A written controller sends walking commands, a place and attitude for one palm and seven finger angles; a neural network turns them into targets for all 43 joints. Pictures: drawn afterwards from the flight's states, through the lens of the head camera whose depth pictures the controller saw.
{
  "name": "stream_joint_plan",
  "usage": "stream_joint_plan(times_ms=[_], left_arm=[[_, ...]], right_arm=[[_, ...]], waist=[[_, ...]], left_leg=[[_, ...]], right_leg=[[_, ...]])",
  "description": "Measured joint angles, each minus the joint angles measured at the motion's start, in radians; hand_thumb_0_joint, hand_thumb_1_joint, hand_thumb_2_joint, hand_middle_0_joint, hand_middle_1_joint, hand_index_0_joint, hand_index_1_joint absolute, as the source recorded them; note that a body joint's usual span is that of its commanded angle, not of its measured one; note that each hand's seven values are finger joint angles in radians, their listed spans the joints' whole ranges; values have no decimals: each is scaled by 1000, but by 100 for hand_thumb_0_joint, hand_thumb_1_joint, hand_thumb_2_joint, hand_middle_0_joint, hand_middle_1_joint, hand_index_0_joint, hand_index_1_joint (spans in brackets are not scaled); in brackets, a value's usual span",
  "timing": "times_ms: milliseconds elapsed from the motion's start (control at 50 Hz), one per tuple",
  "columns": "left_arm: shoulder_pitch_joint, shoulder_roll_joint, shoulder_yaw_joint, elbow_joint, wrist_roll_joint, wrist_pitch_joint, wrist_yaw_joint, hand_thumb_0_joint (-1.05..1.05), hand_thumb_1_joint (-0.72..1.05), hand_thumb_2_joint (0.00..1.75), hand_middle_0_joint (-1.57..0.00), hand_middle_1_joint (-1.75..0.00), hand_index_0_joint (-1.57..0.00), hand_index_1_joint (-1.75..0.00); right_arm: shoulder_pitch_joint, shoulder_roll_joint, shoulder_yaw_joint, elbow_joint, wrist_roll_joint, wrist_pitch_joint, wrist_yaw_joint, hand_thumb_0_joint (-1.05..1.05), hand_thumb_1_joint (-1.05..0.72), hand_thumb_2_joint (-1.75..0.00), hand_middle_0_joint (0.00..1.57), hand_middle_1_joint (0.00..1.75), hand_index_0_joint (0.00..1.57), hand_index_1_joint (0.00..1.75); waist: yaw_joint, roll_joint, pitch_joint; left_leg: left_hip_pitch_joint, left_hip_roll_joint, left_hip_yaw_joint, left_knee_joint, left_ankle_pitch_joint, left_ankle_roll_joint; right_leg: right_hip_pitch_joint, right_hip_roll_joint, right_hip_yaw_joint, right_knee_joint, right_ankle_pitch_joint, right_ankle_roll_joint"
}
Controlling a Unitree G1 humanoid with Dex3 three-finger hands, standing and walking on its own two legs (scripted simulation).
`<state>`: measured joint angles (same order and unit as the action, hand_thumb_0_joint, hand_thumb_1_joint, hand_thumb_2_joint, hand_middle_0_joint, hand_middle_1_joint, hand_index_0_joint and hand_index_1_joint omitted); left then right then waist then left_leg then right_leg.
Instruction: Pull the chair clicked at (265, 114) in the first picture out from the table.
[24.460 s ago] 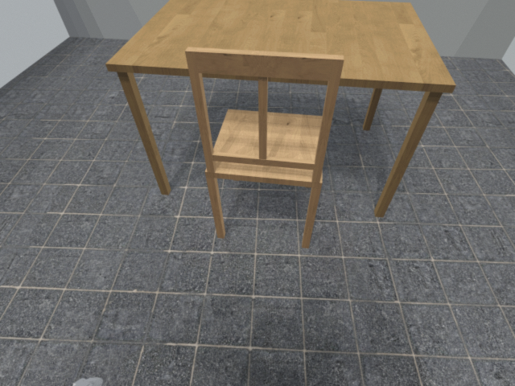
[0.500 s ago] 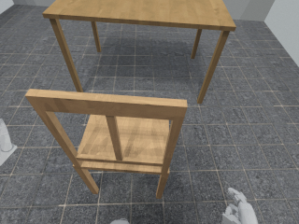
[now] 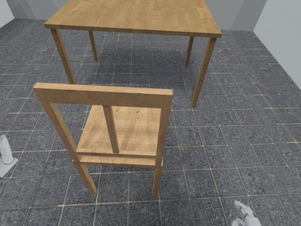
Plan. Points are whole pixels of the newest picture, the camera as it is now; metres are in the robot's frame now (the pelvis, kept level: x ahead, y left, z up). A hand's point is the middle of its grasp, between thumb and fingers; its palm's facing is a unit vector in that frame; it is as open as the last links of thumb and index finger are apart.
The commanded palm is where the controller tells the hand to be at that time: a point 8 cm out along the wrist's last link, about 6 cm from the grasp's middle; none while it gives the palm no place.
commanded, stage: stop stepping back and stand still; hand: left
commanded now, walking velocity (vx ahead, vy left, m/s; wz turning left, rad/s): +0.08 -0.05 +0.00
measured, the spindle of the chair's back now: (112, 131) +0.47 +0.16 -0.09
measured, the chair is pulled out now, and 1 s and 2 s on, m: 0.62 0.62 0.62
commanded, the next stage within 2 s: let the arm hang, fingers relaxed in 0.48 s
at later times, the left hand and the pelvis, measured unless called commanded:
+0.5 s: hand (9, 167) +0.19 +0.27 +0.16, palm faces +0.42 -0.80 -0.43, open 7.4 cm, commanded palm +0.13 +0.30 +0.18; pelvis -0.01 +0.01 +0.01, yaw -1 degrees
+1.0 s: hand out of the picture +0.03 +0.18 -0.17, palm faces +0.04 -0.98 -0.19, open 6.8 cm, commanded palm none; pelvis -0.01 -0.01 +0.01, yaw +1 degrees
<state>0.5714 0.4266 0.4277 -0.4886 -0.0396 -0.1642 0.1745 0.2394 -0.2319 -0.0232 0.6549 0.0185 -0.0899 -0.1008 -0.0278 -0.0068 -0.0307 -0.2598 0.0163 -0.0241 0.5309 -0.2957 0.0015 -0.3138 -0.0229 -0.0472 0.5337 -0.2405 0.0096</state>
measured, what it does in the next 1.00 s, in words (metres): stands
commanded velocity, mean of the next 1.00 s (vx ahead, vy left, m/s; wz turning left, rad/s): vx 0.02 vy -0.01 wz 0.00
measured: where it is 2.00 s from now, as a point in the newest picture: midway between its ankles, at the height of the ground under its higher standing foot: outside the picture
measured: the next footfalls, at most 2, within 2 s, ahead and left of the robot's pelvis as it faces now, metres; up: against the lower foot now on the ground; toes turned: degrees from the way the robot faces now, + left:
none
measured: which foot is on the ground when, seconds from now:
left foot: down 0.00-1.00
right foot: down 0.00-1.00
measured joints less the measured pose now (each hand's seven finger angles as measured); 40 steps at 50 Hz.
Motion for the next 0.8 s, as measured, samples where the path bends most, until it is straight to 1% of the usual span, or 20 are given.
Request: stream_joint_plan(times_ms=[40,80,160,240,380,460,580,600,620,640,680,720,760,800], left_arm=[[-9,-16,-4,6,5,0,4,1,88,90,-21,-31,-21,-31],[-1,-26,-8,-3,12,1,3,1,88,90,-21,-31,-21,-31],[-5,-32,-20,-16,23,-17,1,1,89,90,-21,-30,-21,-31],[-21,-32,-20,-4,26,-32,-1,1,89,90,-21,-31,-21,-31],[-31,-45,-29,32,22,-23,-6,1,89,90,-21,-30,-21,-31],[-27,-50,-38,26,19,-16,-8,1,89,90,-21,-30,-21,-31],[-15,-40,-33,12,10,-18,-9,1,89,90,-21,-31,-21,-31],[-40,-31,-52,59,30,-31,-23,1,89,90,-21,-30,-21,-31],[-89,-28,-89,146,47,-21,-52,1,89,90,-20,-30,-20,-30],[-142,-38,-135,256,55,10,-80,0,89,90,-20,-30,-20,-30],[-240,-87,-218,514,66,93,-116,0,89,90,-20,-30,-20,-30],[-306,-143,-285,766,73,165,-134,0,90,90,-19,-30,-19,-30],[-334,-192,-344,973,76,211,-146,0,90,90,-19,-30,-19,-30],[-331,-238,-398,1132,74,232,-156,0,91,90,-19,-30,-19,-30]], right_arm=[[6,2,2,11,3,-8,4,1,-91,-90,21,30,20,30],[18,7,6,5,4,-22,7,1,-91,-90,21,30,20,30],[27,27,15,-7,5,-50,15,1,-91,-90,20,30,20,30],[19,50,30,-9,0,-54,25,1,-91,-90,21,30,20,30],[5,66,48,-9,-4,-43,35,1,-91,-90,21,30,21,30],[-1,60,46,-8,-6,-38,35,1,-91,-90,21,30,21,30],[-12,42,31,-11,-3,-27,30,1,-91,-90,21,30,21,30],[-15,32,19,6,-6,-44,49,1,-91,-90,21,30,21,30],[-24,16,8,31,-9,-47,69,1,-91,-90,21,30,21,30],[-35,1,0,59,-15,-35,82,1,-91,-90,21,30,21,30],[-57,-19,-5,108,-27,6,95,1,-91,-90,21,30,20,30],[-67,-18,2,140,-37,43,101,1,-91,-90,21,30,20,30],[-62,0,16,162,-41,67,103,1,-91,-90,20,30,20,30],[-45,23,31,186,-41,77,102,1,-91,-90,20,30,20,30]], waist=[[11,-23,16],[14,-30,19],[22,-28,27],[28,-19,27],[29,-1,23],[28,1,31],[21,1,46],[22,5,40],[26,13,34],[30,23,25],[29,42,14],[21,44,18],[10,25,35],[1,-2,55]], left_leg=[[24,-9,9,-24,27,-6],[35,-10,10,-39,36,-6],[39,-6,6,-46,45,-3],[39,0,7,-49,51,-4],[45,7,10,-58,51,-5],[54,9,9,-68,51,-6],[68,11,11,-80,48,-8],[51,7,8,-67,45,-7],[30,0,4,-47,39,-5],[12,-9,0,-29,33,-3],[-10,-23,-2,-3,22,3],[-14,-31,0,12,14,6],[-3,-34,5,13,11,5],[15,-31,8,5,11,1]], right_leg=[[27,-9,9,-33,24,5],[45,-9,9,-66,46,9],[68,-4,4,-109,77,10],[76,3,5,-133,95,9],[87,10,8,-157,106,8],[97,12,7,-168,106,7],[110,14,8,-179,102,6],[91,10,4,-159,95,6],[66,1,0,-125,81,7],[44,-8,-2,-94,64,9],[14,-23,-3,-45,37,14],[1,-32,0,-11,19,17],[2,-34,5,8,7,12],[14,-31,8,10,5,9]])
